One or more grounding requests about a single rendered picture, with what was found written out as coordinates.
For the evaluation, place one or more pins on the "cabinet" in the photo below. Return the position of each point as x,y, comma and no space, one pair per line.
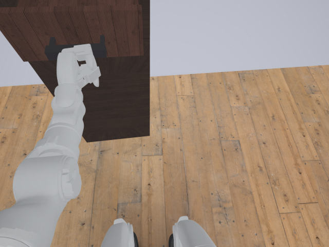
120,107

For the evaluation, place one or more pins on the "drawer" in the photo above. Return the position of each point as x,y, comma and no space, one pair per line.
29,26

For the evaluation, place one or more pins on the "robot left forearm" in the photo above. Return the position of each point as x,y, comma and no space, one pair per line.
65,129

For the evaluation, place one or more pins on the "robot left hand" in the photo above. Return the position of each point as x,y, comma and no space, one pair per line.
68,70

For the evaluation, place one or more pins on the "left robot shin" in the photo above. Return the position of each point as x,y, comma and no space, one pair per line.
120,220

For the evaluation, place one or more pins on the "robot left upper arm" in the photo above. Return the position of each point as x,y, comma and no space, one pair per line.
43,186

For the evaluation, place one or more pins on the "handle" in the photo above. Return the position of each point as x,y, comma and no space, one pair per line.
52,50

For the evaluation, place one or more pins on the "robot right thigh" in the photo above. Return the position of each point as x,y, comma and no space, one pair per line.
188,233

